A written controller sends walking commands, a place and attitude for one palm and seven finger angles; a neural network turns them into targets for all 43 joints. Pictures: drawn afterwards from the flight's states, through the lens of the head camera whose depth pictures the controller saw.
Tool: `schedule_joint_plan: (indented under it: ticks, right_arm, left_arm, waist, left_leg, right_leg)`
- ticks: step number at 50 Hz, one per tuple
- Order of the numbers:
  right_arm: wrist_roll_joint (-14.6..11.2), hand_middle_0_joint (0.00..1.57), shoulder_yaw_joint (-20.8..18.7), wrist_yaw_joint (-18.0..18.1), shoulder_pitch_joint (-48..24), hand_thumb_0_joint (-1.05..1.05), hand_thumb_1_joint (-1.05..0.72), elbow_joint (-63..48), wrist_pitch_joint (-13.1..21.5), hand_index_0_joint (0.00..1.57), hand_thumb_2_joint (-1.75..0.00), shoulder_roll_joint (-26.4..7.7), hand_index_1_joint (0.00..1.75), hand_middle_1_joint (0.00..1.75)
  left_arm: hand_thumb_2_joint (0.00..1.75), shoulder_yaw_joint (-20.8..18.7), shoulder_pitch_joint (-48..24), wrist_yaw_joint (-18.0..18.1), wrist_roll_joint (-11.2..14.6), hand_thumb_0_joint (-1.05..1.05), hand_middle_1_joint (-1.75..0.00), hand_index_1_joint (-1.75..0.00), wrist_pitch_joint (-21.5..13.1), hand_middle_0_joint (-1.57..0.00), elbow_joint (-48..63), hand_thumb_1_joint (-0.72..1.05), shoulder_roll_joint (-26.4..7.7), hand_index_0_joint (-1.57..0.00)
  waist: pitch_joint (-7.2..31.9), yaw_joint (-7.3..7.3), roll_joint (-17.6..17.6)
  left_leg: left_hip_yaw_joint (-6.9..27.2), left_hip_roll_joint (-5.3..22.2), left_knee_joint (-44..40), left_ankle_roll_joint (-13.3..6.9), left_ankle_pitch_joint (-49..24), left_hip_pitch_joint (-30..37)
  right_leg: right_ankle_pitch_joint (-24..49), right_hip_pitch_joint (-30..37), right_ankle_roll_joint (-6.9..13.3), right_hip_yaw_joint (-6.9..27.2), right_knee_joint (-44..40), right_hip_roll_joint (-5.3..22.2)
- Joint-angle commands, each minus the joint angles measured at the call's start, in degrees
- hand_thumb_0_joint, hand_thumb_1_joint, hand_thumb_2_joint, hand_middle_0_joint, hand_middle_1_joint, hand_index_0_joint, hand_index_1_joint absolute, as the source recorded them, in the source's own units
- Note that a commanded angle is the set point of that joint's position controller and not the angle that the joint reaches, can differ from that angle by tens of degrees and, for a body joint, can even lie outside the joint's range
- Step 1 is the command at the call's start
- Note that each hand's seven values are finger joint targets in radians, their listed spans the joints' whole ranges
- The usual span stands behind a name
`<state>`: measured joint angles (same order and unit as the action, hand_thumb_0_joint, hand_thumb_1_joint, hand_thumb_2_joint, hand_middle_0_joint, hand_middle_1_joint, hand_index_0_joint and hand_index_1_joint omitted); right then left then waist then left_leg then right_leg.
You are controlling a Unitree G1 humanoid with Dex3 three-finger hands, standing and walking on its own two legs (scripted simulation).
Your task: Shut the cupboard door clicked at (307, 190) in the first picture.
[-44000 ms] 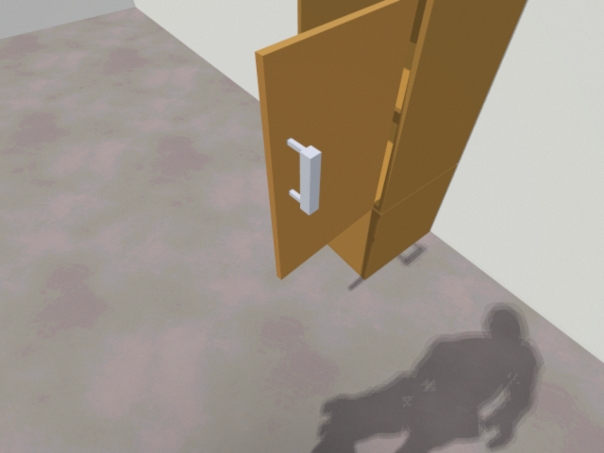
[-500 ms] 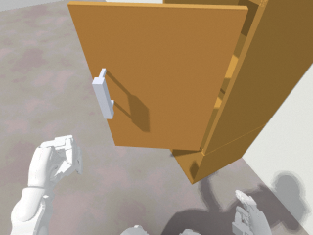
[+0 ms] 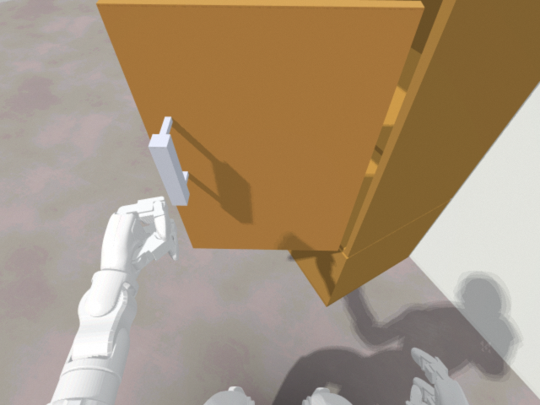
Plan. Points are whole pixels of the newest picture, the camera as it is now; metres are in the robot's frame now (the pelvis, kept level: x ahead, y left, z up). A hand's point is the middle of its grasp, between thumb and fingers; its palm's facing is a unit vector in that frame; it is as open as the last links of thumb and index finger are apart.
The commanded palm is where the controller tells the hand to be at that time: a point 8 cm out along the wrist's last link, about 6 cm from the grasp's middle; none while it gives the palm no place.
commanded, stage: bring the fist close to the handle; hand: left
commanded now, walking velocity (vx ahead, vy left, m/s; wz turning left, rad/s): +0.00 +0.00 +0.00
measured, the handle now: (174, 162) +0.47 +0.19 +0.07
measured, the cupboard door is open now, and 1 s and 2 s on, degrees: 59 58 40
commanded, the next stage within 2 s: push the door shut along its arc in 0.66 s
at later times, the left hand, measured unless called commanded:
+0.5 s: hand (193, 203) +0.39 +0.14 +0.07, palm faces +0.01 -1.00 -0.03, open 3.1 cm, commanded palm +0.36 +0.19 +0.07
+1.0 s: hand (194, 194) +0.40 +0.14 +0.08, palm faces -0.03 -1.00 -0.04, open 3.1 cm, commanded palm +0.39 +0.19 +0.07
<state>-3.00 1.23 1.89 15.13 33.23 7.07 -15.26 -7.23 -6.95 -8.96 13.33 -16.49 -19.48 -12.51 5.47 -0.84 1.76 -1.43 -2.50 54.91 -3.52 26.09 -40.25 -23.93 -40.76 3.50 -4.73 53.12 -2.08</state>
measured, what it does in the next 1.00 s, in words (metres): stands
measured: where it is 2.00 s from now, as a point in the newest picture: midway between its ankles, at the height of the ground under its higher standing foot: outside the picture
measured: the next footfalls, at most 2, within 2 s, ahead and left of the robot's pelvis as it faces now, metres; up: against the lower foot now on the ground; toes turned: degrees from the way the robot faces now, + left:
none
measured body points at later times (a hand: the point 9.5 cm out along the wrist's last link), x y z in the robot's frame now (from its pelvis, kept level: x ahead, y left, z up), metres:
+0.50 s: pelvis +0.00 +0.01 +0.00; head +0.06 +0.00 +0.45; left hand +0.39 +0.19 +0.07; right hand +0.10 -0.25 -0.11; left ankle +0.01 +0.08 -0.68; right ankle +0.02 -0.08 -0.68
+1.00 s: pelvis -0.01 -0.01 +0.00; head +0.05 -0.01 +0.44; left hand +0.40 +0.19 +0.08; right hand +0.11 -0.26 -0.11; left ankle +0.01 +0.08 -0.68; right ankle +0.02 -0.08 -0.68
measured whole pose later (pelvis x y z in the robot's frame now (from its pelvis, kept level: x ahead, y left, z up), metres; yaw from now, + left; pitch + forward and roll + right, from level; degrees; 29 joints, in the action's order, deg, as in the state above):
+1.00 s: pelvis -0.01 -0.01 +0.00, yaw +0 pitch +13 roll -1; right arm -2.6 1.2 0.9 14.6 35.6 3.4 -15.0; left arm -8.8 -30.8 -7.2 9.3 -22.2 -45.7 -14.5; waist 5.8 -3.0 1.4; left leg -1.6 -2.2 55.7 -3.1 25.1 -43.4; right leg -22.9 -44.1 4.0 -4.7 54.1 -2.3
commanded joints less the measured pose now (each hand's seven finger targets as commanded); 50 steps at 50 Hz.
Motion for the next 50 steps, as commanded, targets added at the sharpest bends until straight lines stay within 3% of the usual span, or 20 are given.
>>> schedule_joint_plan:
  ticks: [1,3,5,6,9,14,16,19,20,24,28,30,35,37,38,41,45,48,50]
  right_arm:
    - [0.5,0.20,-2.9,0.1,-1.1,0.00,-0.90,-6.2,2.8,0.20,-0.90,-7.0,0.30,0.30]
    - [0.5,0.20,-3.0,-0.2,-0.4,0.00,-0.90,-5.4,2.4,0.20,-0.90,-7.2,0.30,0.30]
    - [0.5,0.20,-3.2,-0.5,0.6,0.00,-0.90,-5.2,1.6,0.20,-0.90,-7.8,0.30,0.30]
    - [0.4,0.20,-3.1,-0.7,0.7,0.00,-0.90,-5.5,1.2,0.20,-0.90,-7.6,0.30,0.30]
    - [0.3,0.20,-3.1,-0.9,1.5,0.00,-0.90,-5.6,0.0,0.20,-0.90,-7.7,0.30,0.30]
    - [1.0,0.20,-3.5,-1.5,2.2,0.00,-0.90,-5.3,-0.3,0.20,-0.90,-7.2,0.30,0.30]
    - [1.4,0.20,-3.6,-1.8,2.7,0.00,-0.90,-4.8,-0.7,0.20,-0.90,-7.3,0.30,0.30]
    - [1.5,0.20,-3.8,-2.4,3.1,0.00,-0.90,-4.6,-1.5,0.20,-0.90,-7.2,0.30,0.30]
    - [1.5,0.20,-4.0,-2.4,3.5,0.00,-0.90,-5.0,-1.8,0.20,-0.90,-7.6,0.30,0.30]
    - [1.0,0.20,-3.9,-2.2,2.8,0.00,-0.90,-5.9,-2.6,0.20,-0.90,-7.2,0.30,0.30]
    - [0.7,0.20,-3.8,-1.7,1.9,0.00,-0.90,-5.9,-2.1,0.20,-0.90,-6.9,0.30,0.30]
    - [0.8,0.20,-3.9,-1.4,2.2,0.00,-0.90,-5.3,-1.7,0.20,-0.90,-7.2,0.30,0.30]
    - [0.4,0.20,-3.6,-1.1,1.7,0.00,-0.90,-4.2,-1.6,0.20,-0.90,-7.4,0.30,0.30]
    - [0.4,0.20,-3.5,-1.1,1.2,0.00,-0.90,-4.2,-1.5,0.20,-0.90,-7.4,0.30,0.30]
    - [0.4,0.20,-3.5,-1.0,1.2,0.00,-0.90,-4.5,-1.5,0.20,-0.90,-7.5,0.30,0.30]
    - [0.6,0.20,-3.2,-0.8,1.1,0.00,-0.90,-4.5,-1.5,0.20,-0.90,-7.4,0.30,0.30]
    - [0.6,0.20,-3.0,-0.4,1.8,0.00,-0.90,-3.3,-1.6,0.20,-0.90,-7.6,0.30,0.30]
    - [0.5,0.20,-2.8,-0.6,2.5,0.00,-0.90,-2.7,-1.7,0.20,-0.90,-7.5,0.30,0.30]
    - [0.4,0.20,-2.8,-0.6,3.3,0.00,-0.90,-2.5,-2.0,0.20,-0.90,-8.1,0.30,0.30]
  left_arm:
    - [0.90,-1.9,-22.5,3.1,-1.0,0.00,-1.50,-1.50,-6.8,-1.30,11.5,0.90,-7.2,-1.30]
    - [0.90,-0.3,-24.5,3.4,-2.0,0.00,-1.50,-1.50,-6.2,-1.30,7.0,0.90,-5.9,-1.30]
    - [0.90,-1.9,-23.4,3.7,-2.6,0.00,-1.50,-1.50,-4.5,-1.30,2.0,0.90,-7.3,-1.30]
    - [0.90,0.1,-23.9,3.5,-2.6,0.00,-1.50,-1.50,-3.6,-1.30,0.6,0.90,-4.9,-1.30]
    - [0.90,-0.2,-29.2,4.0,-2.6,0.00,-1.50,-1.50,-2.2,-1.30,-2.1,0.90,-4.6,-1.30]
    - [0.90,-2.0,-34.7,7.1,-3.1,0.00,-1.50,-1.50,-6.4,-1.30,0.4,0.90,-5.0,-1.30]
    - [0.90,-4.1,-32.8,8.0,-4.0,0.00,-1.50,-1.50,-7.7,-1.30,-1.7,0.90,-7.2,-1.30]
    - [0.90,-2.9,-30.9,7.8,-5.4,0.00,-1.50,-1.50,-8.4,-1.30,-4.0,0.90,-6.3,-1.30]
    - [0.90,-4.3,-29.4,7.6,-5.4,0.00,-1.50,-1.50,-8.2,-1.30,-4.3,0.90,-7.7,-1.30]
    - [0.90,-5.1,-28.6,5.8,-3.6,0.00,-1.50,-1.50,-7.5,-1.30,-1.7,0.90,-8.6,-1.30]
    - [0.90,-1.8,-31.0,4.9,-2.5,0.00,-1.50,-1.50,-8.6,-1.30,1.9,0.90,-5.4,-1.30]
    - [0.90,-1.7,-32.0,4.7,-2.5,0.00,-1.50,-1.50,-9.5,-1.30,2.7,0.90,-6.1,-1.30]
    - [0.90,-0.6,-33.5,3.9,-3.4,0.00,-1.50,-1.50,-8.4,-1.30,-5.4,0.90,-6.0,-1.30]
    - [0.90,-0.5,-36.4,3.9,-3.1,0.00,-1.50,-1.50,-8.1,-1.30,-5.7,0.90,-5.8,-1.30]
    - [0.90,-2.0,-35.2,4.0,-2.9,0.00,-1.50,-1.50,-7.8,-1.30,-6.5,0.90,-7.0,-1.30]
    - [0.90,-3.1,-40.7,3.9,-2.9,0.00,-1.50,-1.50,-8.9,-1.30,-4.8,0.90,-9.6,-1.30]
    - [0.90,-4.4,-46.4,3.2,-3.7,0.00,-1.50,-1.50,-10.3,-1.30,-9.4,0.90,-12.7,-1.30]
    - [0.90,-3.4,-48.8,1.6,-3.6,0.00,-1.50,-1.50,-9.9,-1.30,-16.1,0.90,-11.4,-1.30]
    - [0.90,-4.5,-49.9,0.1,-3.5,0.00,-1.50,-1.50,-9.1,-1.30,-20.3,0.90,-13.1,-1.30]
  waist:
    - [18.8,-1.21,1.7]
    - [17.8,-1.86,0.9]
    - [17.1,-1.37,-1.0]
    - [16.9,-1.57,-0.6]
    - [17.1,-1.88,-2.3]
    - [22.7,-0.97,-0.2]
    - [22.1,-0.69,-1.0]
    - [20.8,-0.83,-1.5]
    - [21.5,-0.12,-1.2]
    - [21.2,0.16,-2.6]
    - [19.7,-1.08,-1.3]
    - [19.7,-1.62,-1.5]
    - [13.3,-2.82,-2.7]
    - [15.1,-2.85,-0.9]
    - [15.8,-2.09,-2.1]
    - [20.3,-2.35,-0.6]
    - [19.7,-3.40,-1.0]
    - [18.4,-4.04,-1.4]
    - [18.4,-4.02,-1.4]
  left_leg:
    - [5.2,2.6,-7.9,2.1,-13.8,8.5]
    - [5.6,2.8,-8.2,2.4,-13.6,8.3]
    - [5.9,2.9,-8.7,2.5,-13.9,7.3]
    - [5.7,2.8,-8.9,2.5,-14.3,7.8]
    - [5.9,2.9,-9.1,2.6,-15.1,7.6]
    - [5.9,3.2,-7.8,3.3,-21.2,12.0]
    - [5.6,3.3,-7.6,3.3,-21.9,10.9]
    - [4.7,3.1,-7.7,2.9,-20.6,8.9]
    - [4.6,2.9,-7.8,2.8,-21.3,8.9]
    - [3.2,2.3,-8.7,2.2,-18.9,6.5]
    - [3.2,2.3,-9.0,1.9,-15.8,7.5]
    - [3.6,2.5,-8.7,1.8,-15.3,8.0]
    - [3.8,2.1,-9.1,1.4,-7.1,4.4]
    - [4.1,2.0,-9.1,1.5,-6.5,5.4]
    - [4.1,1.9,-9.1,1.6,-6.8,4.9]
    - [3.9,1.8,-8.3,1.5,-9.3,5.8]
    - [4.1,2.0,-7.1,1.5,-9.4,4.4]
    - [4.1,1.8,-6.8,1.5,-7.7,2.2]
    - [4.1,1.7,-6.5,1.4,-7.3,1.0]
  right_leg:
    - [13.3,9.1,-1.6,4.7,-5.3,1.5]
    - [13.0,7.6,-1.7,4.3,-5.2,1.4]
    - [13.2,7.9,-1.5,4.0,-5.5,1.2]
    - [13.6,7.5,-1.6,3.7,-5.7,1.3]
    - [14.4,7.9,-1.6,3.5,-5.8,1.3]
    - [17.8,7.9,-1.5,3.6,-4.3,1.1]
    - [18.6,8.1,-1.5,3.7,-4.0,0.9]
    - [18.8,8.6,-1.6,4.0,-4.2,1.0]
    - [19.5,9.7,-1.5,4.2,-4.3,0.8]
    - [20.6,14.4,-1.7,5.4,-5.9,1.1]
    - [17.8,13.1,-1.8,5.6,-7.1,1.2]
    - [17.1,12.4,-1.7,5.7,-7.1,1.1]
    - [8.6,8.2,-1.9,6.2,-9.2,1.5]
    - [7.8,7.9,-1.8,6.0,-8.9,1.7]
    - [8.0,9.0,-1.8,6.1,-8.9,1.7]
    - [11.4,11.0,-1.9,6.7,-7.6,1.9]
    - [12.1,9.9,-2.0,7.0,-6.7,1.6]
    - [10.6,8.9,-2.1,7.2,-6.9,1.8]
    - [10.0,8.8,-1.9,7.6,-7.0,1.7]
